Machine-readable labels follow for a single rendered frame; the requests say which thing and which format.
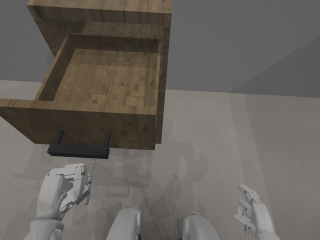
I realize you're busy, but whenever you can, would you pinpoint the left robot thigh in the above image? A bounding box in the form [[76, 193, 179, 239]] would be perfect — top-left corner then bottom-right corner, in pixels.
[[106, 207, 141, 240]]

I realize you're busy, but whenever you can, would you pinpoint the robot left forearm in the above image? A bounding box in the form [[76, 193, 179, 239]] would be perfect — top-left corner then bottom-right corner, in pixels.
[[23, 218, 65, 240]]

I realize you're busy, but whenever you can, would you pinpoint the cabinet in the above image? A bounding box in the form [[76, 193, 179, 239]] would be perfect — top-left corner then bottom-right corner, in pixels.
[[26, 0, 172, 144]]

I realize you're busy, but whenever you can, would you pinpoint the handle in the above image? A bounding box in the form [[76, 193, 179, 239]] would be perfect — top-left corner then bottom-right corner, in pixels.
[[47, 129, 111, 159]]

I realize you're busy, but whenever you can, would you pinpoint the robot thigh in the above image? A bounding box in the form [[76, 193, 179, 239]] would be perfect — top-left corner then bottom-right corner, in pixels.
[[183, 215, 220, 240], [106, 207, 141, 240]]

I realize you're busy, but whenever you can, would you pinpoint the robot right hand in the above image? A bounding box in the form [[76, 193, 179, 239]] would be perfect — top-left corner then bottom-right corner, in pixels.
[[234, 183, 275, 238]]

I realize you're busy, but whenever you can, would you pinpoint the robot left hand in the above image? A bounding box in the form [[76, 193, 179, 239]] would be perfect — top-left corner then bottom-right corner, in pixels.
[[36, 163, 93, 221]]

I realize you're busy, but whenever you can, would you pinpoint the drawer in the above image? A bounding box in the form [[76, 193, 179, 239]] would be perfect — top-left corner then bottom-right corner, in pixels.
[[0, 32, 162, 150]]

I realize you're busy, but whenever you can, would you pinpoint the right robot thigh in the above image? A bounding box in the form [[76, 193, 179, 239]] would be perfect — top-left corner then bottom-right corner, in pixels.
[[183, 215, 220, 240]]

